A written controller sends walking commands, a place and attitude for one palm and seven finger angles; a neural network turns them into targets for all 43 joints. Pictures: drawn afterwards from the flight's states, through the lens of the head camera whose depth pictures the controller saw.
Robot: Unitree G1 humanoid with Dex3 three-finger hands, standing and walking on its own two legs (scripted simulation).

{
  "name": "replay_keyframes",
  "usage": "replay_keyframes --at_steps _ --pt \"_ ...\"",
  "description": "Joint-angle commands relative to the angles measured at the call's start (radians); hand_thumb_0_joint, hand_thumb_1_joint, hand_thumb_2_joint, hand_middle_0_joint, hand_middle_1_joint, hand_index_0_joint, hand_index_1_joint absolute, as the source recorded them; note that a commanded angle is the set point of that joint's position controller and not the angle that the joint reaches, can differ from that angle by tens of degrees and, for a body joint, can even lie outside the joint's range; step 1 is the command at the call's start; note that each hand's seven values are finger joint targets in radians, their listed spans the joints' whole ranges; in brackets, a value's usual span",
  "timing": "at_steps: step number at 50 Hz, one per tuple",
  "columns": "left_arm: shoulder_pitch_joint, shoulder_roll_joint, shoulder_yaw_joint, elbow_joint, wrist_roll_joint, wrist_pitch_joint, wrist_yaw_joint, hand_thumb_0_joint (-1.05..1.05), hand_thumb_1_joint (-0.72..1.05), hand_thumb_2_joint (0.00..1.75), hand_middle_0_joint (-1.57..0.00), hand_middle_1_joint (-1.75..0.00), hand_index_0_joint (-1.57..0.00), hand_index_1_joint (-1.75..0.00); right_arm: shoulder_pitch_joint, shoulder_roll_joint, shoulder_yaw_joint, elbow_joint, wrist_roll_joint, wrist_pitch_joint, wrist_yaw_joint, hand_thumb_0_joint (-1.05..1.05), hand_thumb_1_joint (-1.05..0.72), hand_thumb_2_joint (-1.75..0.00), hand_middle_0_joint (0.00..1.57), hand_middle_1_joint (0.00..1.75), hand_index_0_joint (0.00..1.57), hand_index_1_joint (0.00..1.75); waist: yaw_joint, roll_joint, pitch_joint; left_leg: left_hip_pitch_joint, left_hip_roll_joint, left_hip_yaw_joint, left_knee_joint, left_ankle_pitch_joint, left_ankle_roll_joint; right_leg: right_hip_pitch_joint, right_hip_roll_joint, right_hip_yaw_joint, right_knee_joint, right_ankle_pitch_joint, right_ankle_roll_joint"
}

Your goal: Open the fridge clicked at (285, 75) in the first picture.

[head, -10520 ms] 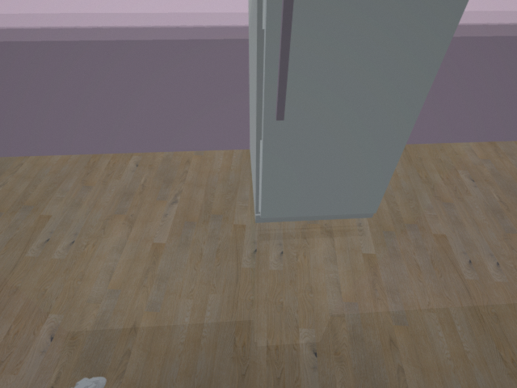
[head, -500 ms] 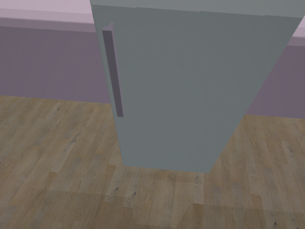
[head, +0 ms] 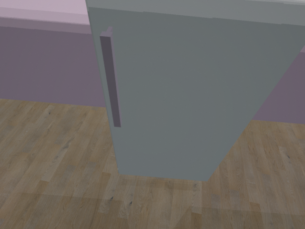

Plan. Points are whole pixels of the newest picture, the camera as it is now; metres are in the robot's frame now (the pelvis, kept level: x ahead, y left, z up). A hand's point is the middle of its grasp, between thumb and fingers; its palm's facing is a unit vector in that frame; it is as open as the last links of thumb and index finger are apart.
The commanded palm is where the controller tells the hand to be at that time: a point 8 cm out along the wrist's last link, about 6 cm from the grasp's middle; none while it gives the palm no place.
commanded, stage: come to a stop and stand still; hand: left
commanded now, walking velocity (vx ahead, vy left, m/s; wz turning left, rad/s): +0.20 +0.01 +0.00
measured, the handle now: (114, 85) +0.51 +0.16 +0.09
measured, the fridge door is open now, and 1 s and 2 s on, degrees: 0 0 0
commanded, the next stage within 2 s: none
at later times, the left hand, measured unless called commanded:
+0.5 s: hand out of the picture +0.07 +0.17 -0.18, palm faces +0.11 -0.97 -0.20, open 7.2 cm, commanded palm none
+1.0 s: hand out of the picture +0.04 +0.19 -0.16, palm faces +0.07 -0.97 -0.22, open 7.3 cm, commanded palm none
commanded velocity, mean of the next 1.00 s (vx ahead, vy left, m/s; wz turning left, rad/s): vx -0.07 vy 0.00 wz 0.00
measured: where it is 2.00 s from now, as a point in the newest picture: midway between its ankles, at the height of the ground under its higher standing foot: outside the picture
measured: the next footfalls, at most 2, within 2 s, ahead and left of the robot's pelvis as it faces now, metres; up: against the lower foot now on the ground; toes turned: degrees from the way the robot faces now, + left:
right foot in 0.12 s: +0.08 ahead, -0.11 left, +0.00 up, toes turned -3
left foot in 0.34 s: +0.08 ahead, +0.09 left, +0.00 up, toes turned +4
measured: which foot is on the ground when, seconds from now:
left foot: down 0.00-0.14, up 0.16-0.32, down 0.34-1.00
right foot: up 0.00-0.10, down 0.12-1.00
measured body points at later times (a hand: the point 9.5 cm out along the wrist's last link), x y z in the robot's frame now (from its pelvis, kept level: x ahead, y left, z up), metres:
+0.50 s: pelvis +0.07 -0.01 +0.00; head +0.11 +0.00 +0.45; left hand +0.07 +0.22 -0.16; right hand +0.12 -0.23 -0.16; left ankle +0.07 +0.11 -0.73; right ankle +0.04 -0.10 -0.73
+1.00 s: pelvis -0.01 +0.01 +0.00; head -0.04 +0.01 +0.45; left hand +0.03 +0.24 -0.14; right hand +0.08 -0.22 -0.13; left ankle +0.04 +0.08 -0.73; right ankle +0.04 -0.10 -0.73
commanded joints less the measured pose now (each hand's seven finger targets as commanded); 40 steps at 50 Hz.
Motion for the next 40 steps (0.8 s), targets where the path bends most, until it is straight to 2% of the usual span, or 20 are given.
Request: replay_keyframes --at_steps 1,4,5,6,7,9,12,15,18,20,23,26,29,32,33,34,35,37,39,40 --pt "-0.13 0.01 0.002 -0.125 -0.008 -0.058 -0.005 0.0 0.9 0.9 -0.2 -0.3 -0.2 -0.3 0.175 -0.13 -0.023 0.029 -0.006 -0.02 -0.015 0.0 -0.9 -0.9 0.2 0.3 0.2 0.3 -0.054 0.221 0.159 0.154 0.266 -0.311 -0.236 0.559 0.229 -0.316 0.012 -0.033 0.094 -0.104 -0.02" --pt "0.041 0.004 0.01 -0.072 -0.011 -0.062 -0.012 0.0 0.9 0.9 -0.2 -0.3 -0.2 -0.3 0.054 -0.133 -0.021 -0.005 0.004 -0.019 -0.018 0.0 -0.9 -0.9 0.2 0.3 0.2 0.3 0.052 0.103 0.047 -0.051 0.136 -0.111 -0.069 0.465 0.123 0.124 0.034 -0.067 -0.249 0.205 -0.018" --pt "0.134 0.059 0.02 -0.037 -0.011 -0.065 -0.001 0.0 0.9 0.9 -0.2 -0.3 -0.2 -0.3 0.047 -0.106 -0.017 -0.018 0.019 -0.025 -0.015 0.0 -0.9 -0.9 0.2 0.3 0.2 0.3 0.083 0.003 -0.029 -0.181 0.077 -0.047 0.05 0.38 0.078 0.346 -0.054 0.044 -0.271 0.362 -0.032" --pt "0.224 0.139 0.038 -0.01 -0.01 -0.066 0.018 0.0 0.9 0.9 -0.2 -0.3 -0.2 -0.3 0.031 -0.054 -0.005 -0.043 0.026 -0.028 -0.013 0.0 -0.9 -0.9 0.2 0.3 0.2 0.3 0.11 -0.229 -0.089 -0.337 -0.018 0.031 0.221 0.069 0.029 0.497 -0.264 0.284 -0.312 0.683 -0.098" --pt "0.221 0.148 0.024 0.001 -0.022 -0.062 0.024 0.0 0.9 0.9 -0.2 -0.3 -0.2 -0.3 0.003 -0.066 -0.01 -0.051 0.026 -0.015 -0.019 0.0 -0.9 -0.9 0.2 0.3 0.2 0.3 0.096 -0.19 -0.087 -0.326 -0.015 -0.005 0.356 -0.204 0.01 0.437 -0.362 0.337 -0.336 0.949 -0.188" --pt "0.075 0.105 0.013 -0.024 -0.016 -0.057 0.038 0.0 0.9 0.9 -0.2 -0.3 -0.2 -0.3 0.0 -0.026 -0.01 -0.019 0.027 0.006 -0.025 0.0 -0.9 -0.9 0.2 0.3 0.2 0.3 0.042 -0.129 0.011 -0.273 0.027 -0.04 0.35 -0.185 -0.003 0.277 -0.314 0.215 -0.317 1.093 -0.213" --pt "-0.033 0.093 -0.002 -0.055 -0.006 -0.038 0.048 0.0 0.9 0.9 -0.2 -0.3 -0.2 -0.3 -0.002 0.003 -0.008 0.002 0.031 0.033 -0.015 0.0 -0.9 -0.9 0.2 0.3 0.2 0.3 0.003 -0.123 0.079 -0.18 0.029 -0.011 0.177 -0.083 -0.008 0.132 -0.236 0.081 -0.302 1.002 -0.164" --pt "-0.063 0.116 0.011 -0.074 -0.02 -0.015 0.049 0.0 0.9 0.9 -0.2 -0.3 -0.2 -0.3 0.048 -0.011 -0.017 0.026 0.025 0.038 -0.013 0.0 -0.9 -0.9 0.2 0.3 0.2 0.3 -0.026 -0.03 0.029 -0.002 0.008 0.038 -0.091 0.302 -0.017 0.086 -0.16 0.023 -0.187 0.788 -0.094" --pt "-0.041 0.073 0.009 -0.102 -0.024 0.007 0.049 0.0 0.9 0.9 -0.2 -0.3 -0.2 -0.3 -0.02 -0.139 -0.04 -0.033 0.011 0.039 -0.022 0.0 -0.9 -0.9 0.2 0.3 0.2 0.3 0.008 0.202 -0.002 -0.001 0.242 -0.157 -0.139 0.893 0.122 0.046 -0.016 -0.032 -0.069 0.206 0.014" --pt "-0.05 0.058 0.007 -0.097 -0.02 0.016 0.045 0.0 0.9 0.9 -0.2 -0.3 -0.2 -0.3 -0.099 -0.148 -0.04 -0.044 0.01 0.037 -0.027 0.0 -0.9 -0.9 0.2 0.3 0.2 0.3 0.022 0.229 0.054 -0.044 0.264 -0.182 -0.179 0.905 0.163 0.031 0.003 -0.006 -0.01 0.003 0.017" --pt "-0.026 0.06 0.007 -0.085 -0.016 0.018 0.041 0.0 0.9 0.9 -0.2 -0.3 -0.2 -0.3 -0.146 -0.162 -0.046 -0.074 0.007 0.039 -0.028 0.0 -0.9 -0.9 0.2 0.3 0.2 0.3 0.028 0.224 0.025 0.004 0.251 -0.164 -0.149 0.88 0.167 0.027 0.0 0.018 -0.064 0.029 0.015" --pt "-0.004 0.104 0.011 -0.084 -0.005 -0.005 0.041 0.0 0.9 0.9 -0.2 -0.3 -0.2 -0.3 -0.156 -0.159 -0.059 -0.1 0.016 0.042 -0.026 0.0 -0.9 -0.9 0.2 0.3 0.2 0.3 0.017 0.051 -0.078 0.049 0.141 -0.061 0.001 0.709 0.075 0.105 -0.053 0.082 -0.239 0.553 0.009" --pt "-0.027 0.14 0.008 -0.092 -0.002 -0.012 0.042 0.0 0.9 0.9 -0.2 -0.3 -0.2 -0.3 -0.166 -0.091 -0.049 -0.113 0.015 0.06 -0.016 0.0 -0.9 -0.9 0.2 0.3 0.2 0.3 0.011 -0.175 -0.063 -0.111 0.004 0.012 0.102 0.086 0.0 0.18 -0.205 0.186 -0.252 0.989 -0.096" --pt "-0.05 0.132 0.0 -0.107 0.001 -0.01 0.042 0.0 0.9 0.9 -0.2 -0.3 -0.2 -0.3 -0.212 -0.074 -0.044 -0.115 0.02 0.068 -0.009 0.0 -0.9 -0.9 0.2 0.3 0.2 0.3 0.017 -0.139 -0.013 -0.164 -0.011 -0.023 0.222 -0.069 -0.005 0.133 -0.206 0.188 -0.305 0.897 -0.154" --pt "-0.005 0.183 0.002 -0.139 0.006 -0.022 0.076 0.0 0.9 0.9 -0.2 -0.3 -0.2 -0.3 -0.299 -0.165 -0.06 -0.208 0.023 0.046 -0.005 0.0 -0.9 -0.9 0.2 0.3 0.2 0.3 0.035 -0.116 -0.039 -0.257 -0.038 0.016 0.25 -0.141 -0.028 0.247 -0.193 0.357 -0.274 1.424 -0.096" --pt "-0.028 0.235 0.02 -0.172 0.004 -0.041 0.083 0.0 0.9 0.9 -0.2 -0.3 -0.2 -0.3 -0.257 -0.138 -0.05 -0.24 0.025 0.042 -0.001 0.0 -0.9 -0.9 0.2 0.3 0.2 0.3 -0.02 -0.058 -0.103 -0.298 -0.053 -0.001 0.19 -0.121 -0.008 0.406 -0.232 0.255 -0.181 1.648 -0.099" --pt "-0.008 0.211 0.011 -0.175 -0.001 -0.047 0.079 0.0 0.9 0.9 -0.2 -0.3 -0.2 -0.3 -0.247 -0.102 -0.043 -0.224 0.029 0.032 0.001 0.0 -0.9 -0.9 0.2 0.3 0.2 0.3 0.008 -0.095 -0.164 -0.245 -0.058 0.012 0.112 -0.035 0.016 0.403 -0.216 0.211 -0.102 1.619 -0.099" --pt "-0.052 0.221 0.009 -0.181 -0.016 -0.045 0.077 0.0 0.9 0.9 -0.2 -0.3 -0.2 -0.3 -0.152 -0.132 -0.048 -0.197 0.034 0.028 -0.001 0.0 -0.9 -0.9 0.2 0.3 0.2 0.3 -0.038 -0.111 -0.208 -0.073 -0.079 0.013 -0.072 0.215 0.027 0.356 -0.138 0.133 -0.038 1.375 -0.068" --pt "-0.096 0.187 0.001 -0.191 -0.021 -0.029 0.07 0.0 0.9 0.9 -0.2 -0.3 -0.2 -0.3 -0.122 -0.193 -0.055 -0.182 0.023 0.023 -0.005 0.0 -0.9 -0.9 0.2 0.3 0.2 0.3 -0.039 0.028 -0.151 0.082 0.06 -0.084 -0.107 0.532 0.063 0.156 -0.063 0.08 -0.072 0.775 -0.027" --pt "-0.083 0.143 -0.005 -0.193 -0.024 -0.016 0.067 0.0 0.9 0.9 -0.2 -0.3 -0.2 -0.3 -0.162 -0.204 -0.051 -0.197 0.016 0.024 -0.007 0.0 -0.9 -0.9 0.2 0.3 0.2 0.3 -0.007 0.142 -0.075 0.058 0.154 -0.176 -0.104 0.722 0.109 0.074 -0.024 0.059 -0.139 0.375 0.002"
